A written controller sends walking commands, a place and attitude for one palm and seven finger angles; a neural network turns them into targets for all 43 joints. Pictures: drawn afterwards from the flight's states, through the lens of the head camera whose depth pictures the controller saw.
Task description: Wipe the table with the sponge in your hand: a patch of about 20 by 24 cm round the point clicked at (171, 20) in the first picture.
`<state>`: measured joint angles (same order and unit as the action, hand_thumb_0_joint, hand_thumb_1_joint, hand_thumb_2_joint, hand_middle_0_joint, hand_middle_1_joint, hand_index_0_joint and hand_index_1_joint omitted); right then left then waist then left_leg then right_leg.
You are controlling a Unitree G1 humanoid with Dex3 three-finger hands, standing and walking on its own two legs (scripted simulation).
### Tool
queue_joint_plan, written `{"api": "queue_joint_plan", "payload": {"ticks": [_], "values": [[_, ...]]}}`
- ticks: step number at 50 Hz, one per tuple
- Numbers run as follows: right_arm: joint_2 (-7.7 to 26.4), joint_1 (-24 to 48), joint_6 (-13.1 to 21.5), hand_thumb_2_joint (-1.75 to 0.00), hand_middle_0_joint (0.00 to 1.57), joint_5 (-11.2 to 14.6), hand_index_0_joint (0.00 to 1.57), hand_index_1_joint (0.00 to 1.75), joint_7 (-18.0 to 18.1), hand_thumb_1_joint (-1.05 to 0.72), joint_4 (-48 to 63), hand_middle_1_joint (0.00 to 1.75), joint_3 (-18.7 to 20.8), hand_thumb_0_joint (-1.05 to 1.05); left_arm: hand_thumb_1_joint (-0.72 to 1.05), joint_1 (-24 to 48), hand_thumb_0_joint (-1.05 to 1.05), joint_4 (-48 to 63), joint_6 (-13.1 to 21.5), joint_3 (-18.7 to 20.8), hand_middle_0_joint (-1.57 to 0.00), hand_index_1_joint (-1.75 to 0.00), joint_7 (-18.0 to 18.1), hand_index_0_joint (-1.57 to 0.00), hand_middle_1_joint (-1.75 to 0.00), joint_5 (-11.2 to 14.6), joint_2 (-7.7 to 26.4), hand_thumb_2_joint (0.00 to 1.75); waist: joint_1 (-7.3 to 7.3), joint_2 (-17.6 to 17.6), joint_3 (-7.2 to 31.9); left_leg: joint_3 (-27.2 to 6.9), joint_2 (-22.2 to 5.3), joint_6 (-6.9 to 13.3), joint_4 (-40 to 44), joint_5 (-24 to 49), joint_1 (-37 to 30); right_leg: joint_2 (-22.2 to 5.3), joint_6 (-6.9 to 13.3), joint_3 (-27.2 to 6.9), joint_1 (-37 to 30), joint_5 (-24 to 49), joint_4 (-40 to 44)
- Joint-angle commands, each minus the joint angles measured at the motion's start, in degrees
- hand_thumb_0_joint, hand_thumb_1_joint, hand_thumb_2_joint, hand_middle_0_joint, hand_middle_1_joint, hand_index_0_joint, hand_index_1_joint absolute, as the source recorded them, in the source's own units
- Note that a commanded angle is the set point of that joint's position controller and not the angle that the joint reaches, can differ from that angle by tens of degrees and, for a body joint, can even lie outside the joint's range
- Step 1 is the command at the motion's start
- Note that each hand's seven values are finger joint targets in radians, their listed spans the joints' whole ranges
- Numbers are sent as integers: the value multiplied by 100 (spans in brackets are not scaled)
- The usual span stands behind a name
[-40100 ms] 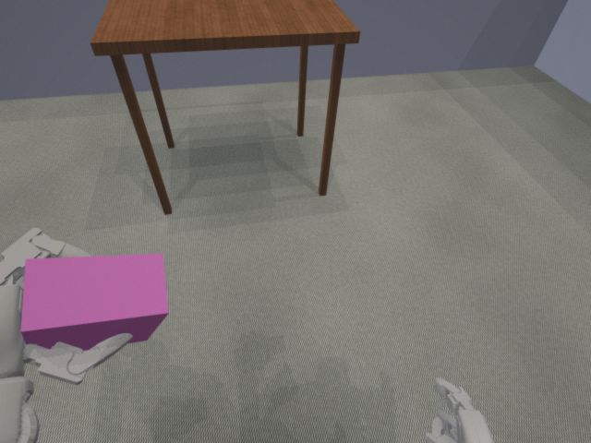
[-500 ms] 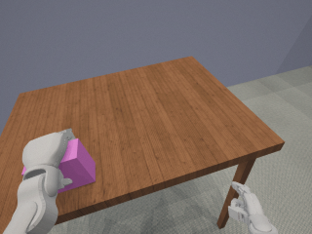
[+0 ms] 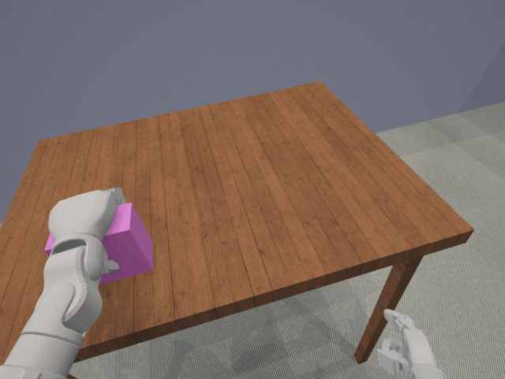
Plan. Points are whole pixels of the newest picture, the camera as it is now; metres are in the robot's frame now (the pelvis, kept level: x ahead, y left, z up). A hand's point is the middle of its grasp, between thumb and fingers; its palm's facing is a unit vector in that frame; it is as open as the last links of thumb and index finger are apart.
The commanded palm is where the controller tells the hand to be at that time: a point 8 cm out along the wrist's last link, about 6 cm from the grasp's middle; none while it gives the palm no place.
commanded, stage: wipe forward along the middle lane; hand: left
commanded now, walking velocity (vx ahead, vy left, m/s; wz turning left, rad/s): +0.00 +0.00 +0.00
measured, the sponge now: (110, 253) +0.28 +0.30 +0.06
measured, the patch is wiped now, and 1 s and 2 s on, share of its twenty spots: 1.00 1.00 1.00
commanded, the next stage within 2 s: slide back across to the first lane in 1.02 s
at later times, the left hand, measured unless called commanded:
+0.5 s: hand (114, 207) +0.34 +0.30 +0.10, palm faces -0.04 -0.03 -1.00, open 10.2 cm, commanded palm +0.32 +0.30 +0.13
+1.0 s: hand (112, 192) +0.38 +0.33 +0.10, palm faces -0.07 -0.02 -1.00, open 10.2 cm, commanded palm +0.37 +0.32 +0.13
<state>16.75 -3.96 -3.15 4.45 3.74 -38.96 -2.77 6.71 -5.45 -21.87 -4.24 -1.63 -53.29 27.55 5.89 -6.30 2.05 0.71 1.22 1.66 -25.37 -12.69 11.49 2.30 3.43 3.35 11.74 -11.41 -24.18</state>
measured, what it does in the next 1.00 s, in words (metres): stands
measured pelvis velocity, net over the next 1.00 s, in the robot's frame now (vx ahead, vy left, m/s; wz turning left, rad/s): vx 0.00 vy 0.00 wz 0.00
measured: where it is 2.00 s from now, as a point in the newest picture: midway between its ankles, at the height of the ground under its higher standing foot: outside the picture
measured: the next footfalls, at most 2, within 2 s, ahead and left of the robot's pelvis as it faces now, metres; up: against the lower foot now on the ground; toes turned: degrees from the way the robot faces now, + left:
none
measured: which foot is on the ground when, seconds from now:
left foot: down 0.00-1.00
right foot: down 0.00-1.00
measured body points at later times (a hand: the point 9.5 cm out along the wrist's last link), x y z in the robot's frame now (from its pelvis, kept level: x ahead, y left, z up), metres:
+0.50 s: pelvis +0.00 -0.01 +0.00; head +0.00 -0.04 +0.45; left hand +0.34 +0.30 +0.16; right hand +0.19 -0.25 -0.11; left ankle +0.01 +0.10 -0.74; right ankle +0.02 -0.08 -0.74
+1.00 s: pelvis +0.00 +0.00 +0.00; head +0.02 -0.02 +0.45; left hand +0.38 +0.32 +0.16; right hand +0.15 -0.26 -0.12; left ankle +0.01 +0.10 -0.74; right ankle +0.02 -0.08 -0.74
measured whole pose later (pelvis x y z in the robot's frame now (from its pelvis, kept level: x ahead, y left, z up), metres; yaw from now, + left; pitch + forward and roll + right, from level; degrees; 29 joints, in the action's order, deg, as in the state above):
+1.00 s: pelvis +0.00 +0.00 +0.00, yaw +0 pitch +5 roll -1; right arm 18.0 -10.7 -6.1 5.4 4.0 -39.7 -1.3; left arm 31.9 -39.4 -10.9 -1.2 -1.0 -55.1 33.1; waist 1.6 -4.3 4.2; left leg 0.4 0.7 1.7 -28.5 -13.5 20.0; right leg 2.8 3.4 3.6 19.4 -11.3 -25.5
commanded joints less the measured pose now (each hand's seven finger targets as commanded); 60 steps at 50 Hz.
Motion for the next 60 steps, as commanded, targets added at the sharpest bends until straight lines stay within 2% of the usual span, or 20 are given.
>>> {"api": "queue_joint_plan", "payload": {"ticks": [1,3,5,7,10,12,15,17,20,23,25,27,30,38,45,49,50,52,56,60], "values": [[604,1091,292,-90,20,-2,20,30,100,-90,1010,30,216,0,10,1341,0,-20,11,33,-120,-160,26,-120,-160,37,634,130,-202,1091,625,-285,30,163,312,318,53,-170,41,-639,-187,-27,549],[649,988,252,-90,20,8,20,30,106,-90,884,30,217,0,10,1461,0,-488,-17,52,-120,-160,-1,-120,-160,-4,728,130,-246,984,435,-289,24,149,334,193,135,-153,40,-635,-24,-152,594],[660,970,245,-90,20,15,20,30,92,-90,901,30,237,0,10,1565,0,-521,21,188,-120,-160,-9,-120,-160,-57,892,130,-222,988,618,-304,35,151,325,242,115,-129,70,-720,-93,-85,558],[641,889,227,-90,20,31,20,30,79,-90,911,30,227,0,10,1695,0,-699,44,-67,-120,-160,-43,-120,-160,-86,635,130,-274,907,652,-281,34,152,292,311,150,-144,55,-578,-59,12,507],[689,806,185,-90,20,27,20,30,67,-90,892,30,241,0,10,1911,0,-1016,105,87,-120,-160,-61,-120,-160,-132,858,130,-285,1029,643,-295,33,161,263,246,252,-123,67,-665,-20,4,509],[675,730,172,-90,20,41,20,30,68,-90,934,30,241,0,10,2045,0,-1114,153,-84,-120,-160,-76,-120,-160,-130,705,130,-319,1006,711,-267,37,176,213,274,274,-156,41,-576,-35,56,476],[724,663,138,-90,20,27,20,30,55,-90,919,30,266,0,10,2065,0,-1279,261,287,-120,-160,-54,-120,-160,-154,1111,130,-258,896,811,-297,45,165,188,391,333,-139,84,-645,-125,258,414],[698,576,111,-90,20,41,20,30,58,-90,913,30,271,0,10,2250,0,-1426,289,4,-120,-160,-56,-120,-160,-165,828,130,-340,980,743,-248,44,173,159,359,354,-145,40,-542,-24,226,420],[760,530,94,-90,20,35,20,30,89,-90,890,30,279,0,10,2523,0,-1588,371,317,-120,-160,-20,-120,-160,-168,1261,130,-334,1068,777,-274,45,183,171,231,454,-145,50,-675,-24,78,451],[765,394,75,-90,20,42,20,30,100,-90,839,30,301,0,10,2664,0,-1948,405,181,-120,-160,-28,-120,-160,-207,1187,130,-381,957,719,-207,62,179,109,257,510,-179,30,-644,-22,171,454],[811,363,64,-90,20,36,20,30,107,-90,815,30,293,0,10,2814,0,-2048,481,526,-120,-160,-15,-120,-160,-234,1651,130,-345,895,872,-254,63,174,118,288,586,-179,65,-748,-139,204,412],[791,255,50,-90,20,44,20,30,105,-90,816,30,319,0,10,2856,0,-2235,536,333,-120,-160,-27,-120,-160,-246,1440,130,-396,982,862,-209,63,177,59,289,628,-207,32,-694,-143,283,404],[827,232,25,-90,20,30,20,30,90,-90,843,30,332,0,10,2861,0,-2256,679,599,-120,-160,-39,-120,-160,-224,1722,130,-348,934,1086,-238,65,176,31,430,704,-227,63,-790,-315,610,320],[865,-17,-39,-90,20,47,20,30,69,-90,787,30,398,0,10,2989,0,-2678,866,538,-120,-160,50,-120,-160,-288,1699,130,-407,992,1027,-184,73,197,-18,414,788,-202,27,-688,-130,598,316],[879,-112,-61,-90,20,61,20,30,99,-90,717,30,403,0,10,3604,0,-2951,993,659,-120,-160,117,-120,-160,-341,1984,130,-465,866,1162,-217,70,196,19,374,833,-210,60,-738,-77,483,345],[879,-245,-77,-90,20,72,20,30,102,-90,655,30,412,0,10,3998,0,-3306,1031,374,-120,-160,132,-120,-160,-425,1795,130,-579,833,1051,-181,52,200,20,255,802,-204,31,-636,169,250,401],[884,-254,-64,-90,20,66,20,30,112,-90,650,30,406,0,10,4089,0,-3313,1090,609,-120,-160,138,-120,-160,-428,2047,130,-532,795,1166,-240,48,203,64,315,791,-184,66,-633,142,261,390],[878,-351,-69,-90,20,76,20,30,118,-90,622,30,392,0,10,4442,0,-3528,1126,264,-120,-160,135,-120,-160,-506,1784,130,-648,795,1038,-229,40,200,74,216,785,-170,41,-534,345,98,407],[872,-535,-53,-90,20,50,20,30,117,-90,576,30,429,0,10,4611,0,-3810,1254,247,-120,-160,179,-120,-160,-575,1739,130,-639,780,1274,-282,15,194,53,364,653,-135,77,-475,399,163,353],[889,-474,-107,-90,20,31,20,30,126,-90,652,30,433,0,10,4400,0,-3622,1344,732,-120,-160,238,-120,-160,-470,2233,130,-469,736,1697,-290,20,189,71,673,644,-175,102,-555,-78,635,297]]}}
